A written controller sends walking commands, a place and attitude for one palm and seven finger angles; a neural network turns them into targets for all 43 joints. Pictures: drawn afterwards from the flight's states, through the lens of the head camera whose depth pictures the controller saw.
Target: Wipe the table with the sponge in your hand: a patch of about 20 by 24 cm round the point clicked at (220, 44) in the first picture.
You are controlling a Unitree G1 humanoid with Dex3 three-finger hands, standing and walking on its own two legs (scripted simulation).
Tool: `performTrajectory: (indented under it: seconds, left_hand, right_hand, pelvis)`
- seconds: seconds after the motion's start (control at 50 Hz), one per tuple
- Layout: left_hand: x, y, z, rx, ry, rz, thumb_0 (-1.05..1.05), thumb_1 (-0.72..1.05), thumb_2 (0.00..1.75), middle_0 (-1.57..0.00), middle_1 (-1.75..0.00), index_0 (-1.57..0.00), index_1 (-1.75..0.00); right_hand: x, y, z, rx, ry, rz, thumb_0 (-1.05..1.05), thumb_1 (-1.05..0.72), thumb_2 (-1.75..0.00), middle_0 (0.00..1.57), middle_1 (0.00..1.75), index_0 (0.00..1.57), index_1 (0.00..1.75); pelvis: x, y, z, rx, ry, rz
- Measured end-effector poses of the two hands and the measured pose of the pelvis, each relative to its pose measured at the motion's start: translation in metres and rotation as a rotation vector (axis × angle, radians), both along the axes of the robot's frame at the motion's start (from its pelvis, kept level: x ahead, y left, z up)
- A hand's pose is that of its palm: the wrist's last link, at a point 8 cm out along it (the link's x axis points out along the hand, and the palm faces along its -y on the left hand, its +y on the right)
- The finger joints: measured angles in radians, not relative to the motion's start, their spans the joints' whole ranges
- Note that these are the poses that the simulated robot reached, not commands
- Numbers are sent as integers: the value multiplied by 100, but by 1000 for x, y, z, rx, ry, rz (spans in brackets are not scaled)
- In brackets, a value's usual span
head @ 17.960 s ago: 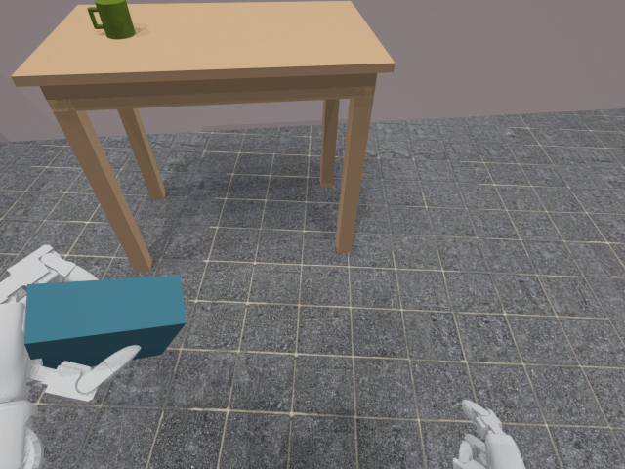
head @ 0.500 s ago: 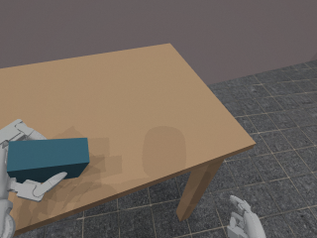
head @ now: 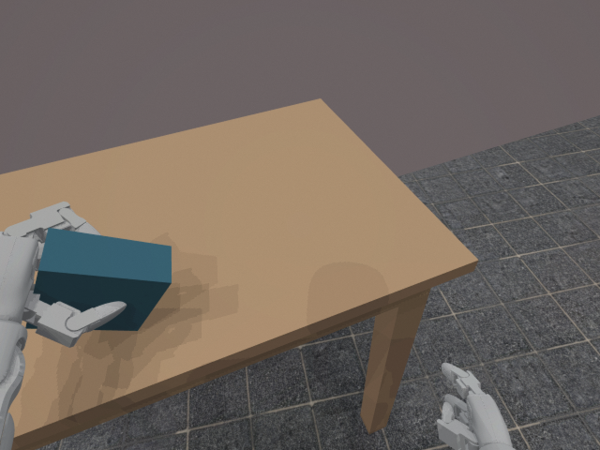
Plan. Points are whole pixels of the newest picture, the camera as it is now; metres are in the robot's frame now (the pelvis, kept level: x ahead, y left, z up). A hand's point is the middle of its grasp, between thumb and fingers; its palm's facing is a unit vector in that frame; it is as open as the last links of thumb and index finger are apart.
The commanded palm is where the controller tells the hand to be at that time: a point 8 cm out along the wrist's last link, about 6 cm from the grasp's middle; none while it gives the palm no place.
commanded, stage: turn the palm down, sponge in hand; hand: left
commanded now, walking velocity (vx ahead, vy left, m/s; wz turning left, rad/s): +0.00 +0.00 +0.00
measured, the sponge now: (118, 288) +0.24 +0.23 +0.15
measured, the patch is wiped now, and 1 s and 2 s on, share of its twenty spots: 0.00 0.00 0.00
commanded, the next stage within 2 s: move the sponge above the wiping area in 1.94 s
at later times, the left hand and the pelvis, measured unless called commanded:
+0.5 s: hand (104, 274) +0.23 +0.22 +0.19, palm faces +0.27 -0.52 -0.81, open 9.3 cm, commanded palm +0.18 +0.26 +0.24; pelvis +0.00 -0.05 -0.01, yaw +1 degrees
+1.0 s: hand (53, 245) +0.23 +0.26 +0.24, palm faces +0.35 -0.24 -0.90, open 9.3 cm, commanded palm +0.18 +0.27 +0.28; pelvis +0.00 -0.02 +0.00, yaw +1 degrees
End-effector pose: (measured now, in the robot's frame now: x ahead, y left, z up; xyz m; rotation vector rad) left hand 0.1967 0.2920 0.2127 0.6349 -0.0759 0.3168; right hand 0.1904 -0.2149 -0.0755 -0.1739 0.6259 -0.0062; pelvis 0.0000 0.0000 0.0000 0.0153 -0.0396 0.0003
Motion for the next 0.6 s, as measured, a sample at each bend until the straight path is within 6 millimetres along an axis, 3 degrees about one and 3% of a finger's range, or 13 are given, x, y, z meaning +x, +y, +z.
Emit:
performTrajectory:
  seconds: [0.1,0.22,0.3,0.4,0.5,0.6]
  left_hand:
    - [-24,-14,-12,22,36,-10,-1,-43,103,-81,-140,-81,-140]
    - [-40,0,6,123,-78,174,-1,-43,103,-81,-140,-82,-139]
    - [-32,-2,11,178,21,216,-1,-43,103,-81,-140,-81,-140]
    - [-9,-26,7,243,150,94,-1,-43,103,-81,-140,-81,-140]
    - [2,-45,20,328,84,26,-1,-43,103,-81,-140,-81,-140]
    - [-1,-38,42,403,46,125,-1,-43,104,-81,-140,-82,-139]
  right_hand:
    - [10,-10,8,-30,-28,14,1,-90,-90,20,30,20,30]
    - [22,-24,9,-84,-41,58,1,-90,-90,20,30,20,30]
    - [28,-32,4,-66,-55,35,1,-90,-90,20,30,20,30]
    - [30,-38,0,-36,-67,-13,1,-91,-90,20,30,20,30]
    - [26,-45,-2,-30,-44,-33,1,-91,-90,20,30,20,30]
    - [25,-51,-10,-26,2,-41,1,-91,-90,20,30,20,30]
  pelvis:
    - [-3,-16,-3,8,-6,12]
    - [-9,-34,-6,4,-16,42]
    - [-10,-39,-6,4,-22,49]
    - [-8,-44,-7,9,-19,38]
    - [-1,-49,-8,13,-5,22]
    - [6,-47,-8,12,6,18]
